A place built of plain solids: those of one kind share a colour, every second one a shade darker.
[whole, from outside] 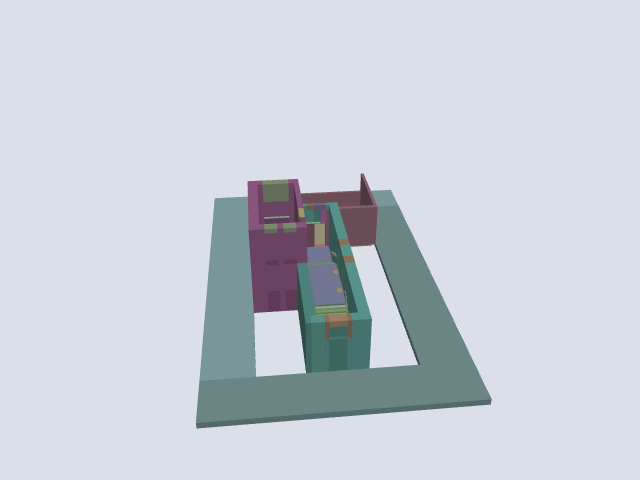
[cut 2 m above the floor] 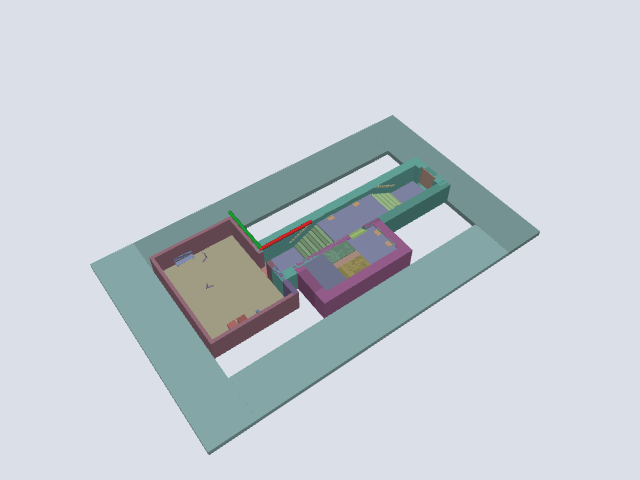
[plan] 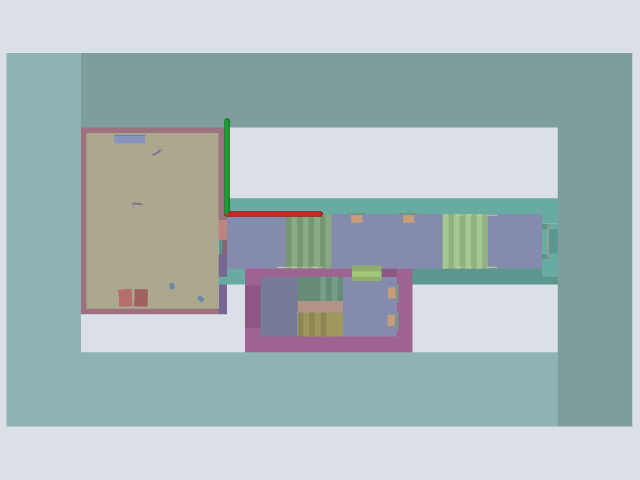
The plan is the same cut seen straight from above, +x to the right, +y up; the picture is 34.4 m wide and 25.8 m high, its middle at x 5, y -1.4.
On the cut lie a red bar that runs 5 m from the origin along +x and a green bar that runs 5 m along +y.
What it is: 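A city apartment house of about 1900 with a raised ground floor; inside the street door a broad flight of nine steps climbs between the walls to a raised hall, and at its far end a second flight of nine steps goes down again to the back door and the yard; a doorway opens on the stair hall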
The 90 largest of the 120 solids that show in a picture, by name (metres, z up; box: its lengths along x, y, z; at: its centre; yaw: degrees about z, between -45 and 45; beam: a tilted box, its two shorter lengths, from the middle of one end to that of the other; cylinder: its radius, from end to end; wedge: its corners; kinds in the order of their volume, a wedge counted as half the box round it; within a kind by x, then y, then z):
{
 "ground_garden_1": {"box": [4.0, 20.08, 0.5], "at": [-9.85, -1.39, -0.27]},
 "ground_garden_2": {"box": [25.63, 4.0, 0.5], "at": [4.96, -9.43, -0.27]},
 "ground_garden_3": {"box": [25.63, 4.0, 0.5], "at": [4.96, 6.65, -0.27]},
 "ground_garden_4": {"box": [4.0, 20.08, 0.5], "at": [19.78, -1.39, -0.27]},
 "wall_hall_1": {"box": [0.6, 2.29, 1.67], "at": [1.27, -4.99, 5.14]},
 "wall_hall_2": {"box": [0.85, 1.3, 7.83], "at": [1.4, -6.78, 3.79]},
 "wall_hall_3": {"box": [0.85, 2.29, 4.42], "at": [1.4, -4.99, 2.09]},
 "wall_hall_4": {"box": [0.85, 0.9, 7.83], "at": [1.4, -3.39, 3.79]},
 "wall_hall_5": {"box": [5.75, 0.45, 7.83], "at": [3.85, -3.17, 3.79]},
 "wall_hall_6": {"box": [9.0, 0.85, 7.83], "at": [5.47, -7.0, 3.79]},
 "wall_hall_7": {"box": [1.67, 0.45, 7.83], "at": [9.14, -3.17, 3.79]},
 "wall_hall_8": {"box": [0.85, 1.21, 7.83], "at": [9.55, -6.83, 3.79]},
 "wall_hall_9": {"box": [0.85, 1.0, 2.06], "at": [9.55, -5.72, 0.91]},
 "wall_hall_10": {"box": [0.85, 0.47, 7.83], "at": [9.55, -4.99, 3.79]},
 "wall_hall_11": {"box": [0.85, 1.0, 2.06], "at": [9.55, -4.25, 0.91]},
 "wall_hall_12": {"box": [0.85, 1.0, 0.45], "at": [9.55, -4.25, 4.64]},
 "wall_hall_13": {"box": [0.85, 0.81, 7.83], "at": [9.55, -3.35, 3.79]},
 "wall_hall_14": {"box": [0.81, 1.0, 2.47], "at": [9.57, -5.72, 3.18]},
 "wall_hall_15": {"box": [0.81, 1.0, 2.47], "at": [9.57, -5.72, 6.09]},
 "wall_hall_16": {"box": [0.81, 1.0, 2.47], "at": [9.57, -4.25, 3.18]},
 "wall_hall_17": {"box": [0.81, 1.0, 2.47], "at": [9.57, -4.25, 6.09]},
 "wall_entry_1": {"box": [0.45, 1.22, 4.6], "at": [-0.23, -2.78, 2.18]},
 "wall_entry_2": {"box": [0.45, 0.79, 2.67], "at": [-0.23, -1.77, 1.21]},
 "wall_entry_3": {"box": [0.45, 1.17, 4.6], "at": [-0.23, 0.27, 2.18]},
 "wall_entry_4": {"box": [1.43, 0.41, 4.58], "at": [0.27, -3.58, 2.19]},
 "wall_entry_5": {"box": [6.94, 0.85, 4.6], "at": [3.02, 0.42, 2.18]},
 "wall_entry_6": {"box": [7.17, 0.45, 4.6], "at": [3.13, -3.17, 2.18]},
 "wall_entry_7": {"box": [1.0, 0.81, 2.47], "at": [6.99, 0.45, 2.69]},
 "wall_entry_8": {"box": [1.8, 0.85, 4.6], "at": [8.39, 0.42, 2.18]},
 "wall_entry_9": {"box": [1.0, 0.81, 2.47], "at": [9.79, 0.45, 2.69]},
 "wall_entry_10": {"box": [9.48, 0.45, 4.6], "at": [13.04, -3.17, 2.18]},
 "wall_entry_11": {"box": [7.82, 0.41, 4.58], "at": [13.87, -3.58, 2.19]},
 "wall_entry_12": {"box": [7.49, 0.85, 4.6], "at": [14.04, 0.42, 2.18]},
 "wall_entry_13": {"box": [0.85, 0.97, 4.6], "at": [17.36, -2.9, 2.18]},
 "wall_entry_14": {"box": [0.85, 1.37, 4.6], "at": [17.36, 0.17, 2.18]},
 "wall_entry_15": {"box": [0.6, 1.3, 0.9], "at": [17.48, -1.47, 3.55]},
 "wall_entry_16": {"box": [0.48, 0.3, 2.9], "at": [17.54, -2.27, 1.45]},
 "wall_entry_17": {"box": [0.48, 1.3, 2.9], "at": [17.54, -1.47, 1.45]},
 "wall_entry_18": {"box": [0.48, 0.3, 2.9], "at": [17.54, -0.67, 1.45]},
 "floor_1": {"box": [3.18, 2.94, 0.52], "at": [1.59, -1.47, -0.26]},
 "floor_2": {"box": [1.99, 3.19, 3.92], "at": [2.81, -4.99, 1.44]},
 "floor_3": {"box": [2.88, 3.19, 2.46], "at": [7.68, -4.99, 0.71]},
 "floor_4": {"box": [5.98, 2.94, 1.98], "at": [8.6, -1.47, 0.47]},
 "floor_5": {"box": [2.91, 2.94, 0.52], "at": [15.48, -1.47, -0.26]},
 "flightB_1": {"box": [2.44, 1.3, 4.09], "at": [5.03, -5.94, 1.52]},
 "flightB_2": {"box": [2.14, 1.3, 4.24], "at": [5.18, -5.94, 1.6]},
 "flightB_3": {"box": [1.83, 1.3, 4.41], "at": [5.33, -5.94, 1.68]},
 "flightB_4": {"box": [1.53, 1.3, 4.56], "at": [5.49, -5.94, 1.76]},
 "flightB_5": {"box": [1.23, 1.3, 4.72], "at": [5.64, -5.94, 1.84]},
 "flightB_6": {"box": [0.92, 1.3, 4.89], "at": [5.79, -5.94, 1.92]},
 "flightA_1": {"box": [0.92, 1.3, 3.43], "at": [4.26, -4.03, 1.19]},
 "flightA_2": {"box": [1.23, 1.3, 3.27], "at": [4.41, -4.03, 1.11]},
 "flightA_3": {"box": [1.53, 1.3, 3.1], "at": [4.57, -4.03, 1.03]},
 "flightA_4": {"box": [1.83, 1.3, 2.94], "at": [4.72, -4.03, 0.95]},
 "flightA_5": {"box": [2.14, 1.3, 2.79], "at": [4.87, -4.03, 0.87]},
 "flightA_6": {"box": [2.44, 1.3, 2.62], "at": [5.02, -4.03, 0.79]},
 "flightUp_1": {"box": [0.31, 2.96, 1.82], "at": [11.74, -1.47, 0.39]},
 "flightUp_2": {"box": [0.62, 2.96, 1.66], "at": [11.89, -1.47, 0.31]},
 "flightUp_3": {"box": [0.92, 2.96, 1.49], "at": [12.04, -1.47, 0.22]},
 "flightUp_4": {"box": [1.23, 2.96, 1.33], "at": [12.19, -1.47, 0.14]},
 "flightUp_5": {"box": [1.53, 2.96, 1.16], "at": [12.35, -1.47, 0.06]},
 "flightUp_6": {"box": [1.83, 2.96, 1.01], "at": [12.5, -1.47, -0.02]},
 "flightUp_7": {"box": [2.14, 2.96, 0.85], "at": [12.65, -1.47, -0.09]},
 "flightUp_8": {"box": [2.44, 2.96, 0.69], "at": [12.8, -1.47, -0.18]},
 "flightBk_1": {"box": [2.44, 2.96, 0.68], "at": [4.4, -1.47, -0.18]},
 "flightBk_2": {"box": [2.14, 2.96, 0.84], "at": [4.55, -1.47, -0.1]},
 "flightBk_3": {"box": [1.83, 2.96, 1.0], "at": [4.71, -1.47, -0.02]},
 "flightBk_4": {"box": [1.53, 2.96, 1.16], "at": [4.86, -1.47, 0.06]},
 "flightBk_5": {"box": [1.23, 2.96, 1.32], "at": [5.01, -1.47, 0.14]},
 "flightBk_6": {"box": [0.92, 2.96, 1.48], "at": [5.16, -1.47, 0.22]},
 "flightBk_7": {"box": [0.62, 2.96, 1.64], "at": [5.31, -1.47, 0.3]},
 "flightBk_8": {"box": [0.31, 2.96, 1.81], "at": [5.46, -1.47, 0.38]},
 "floor_yard_1": {"box": [7.1, 9.44, 0.5], "at": [-4.0, -0.37, -0.27]},
 "wall_yard_1": {"box": [0.3, 10.04, 2.13], "at": [-7.7, -0.37, 0.94]},
 "wall_yard_2": {"box": [7.85, 0.3, 2.27], "at": [-3.92, -5.24, 1.01]},
 "wall_yard_3": {"box": [7.85, 0.3, 4.1], "at": [-3.92, 4.5, 1.93]},
 "wall_yard_4": {"box": [0.2, 0.79, 4.1], "at": [-0.35, -1.77, 1.93]},
 "wall_yard_5": {"box": [0.45, 4.97, 4.1], "at": [-0.23, 2.17, 1.93]},
 "wall_yard_6": {"box": [0.25, 0.79, 2.67], "at": [-0.12, -1.77, 1.21]},
 "wall_yard_n3a_1": {"box": [0.45, 3.22, 4.1], "at": [-0.23, -3.78, 1.93]},
 "floor_well_1": {"box": [2.44, 0.63, 2.46], "at": [5.03, -4.99, 0.71]},
 "wall_head_hall_1": {"box": [0.85, 2.29, 1.74], "at": [1.4, -4.99, 6.84]},
 "flightN_1": {"box": [1.6, 0.31, 2.3], "at": [7.51, -3.24, 0.63]},
 "flightN_2": {"box": [1.6, 0.62, 2.13], "at": [7.51, -3.09, 0.55]},
 "wall_over_hall_1": {"box": [1.58, 0.45, 3.27], "at": [7.51, -3.17, 6.08]},
 "wall_head_entry_1": {"box": [1.0, 0.85, 0.55], "at": [6.99, 0.42, 4.2]},
 "wall_head_entry_2": {"box": [1.0, 0.85, 0.55], "at": [9.79, 0.42, 4.2]},
 "wall_head_entry_3": {"box": [0.85, 0.3, 1.58], "at": [17.36, -2.27, 3.69]},
 "wall_head_entry_4": {"box": [0.85, 1.3, 0.48], "at": [17.36, -1.47, 4.24]},
 "wall_head_entry_5": {"box": [0.85, 0.3, 1.58], "at": [17.36, -0.67, 3.69]}
}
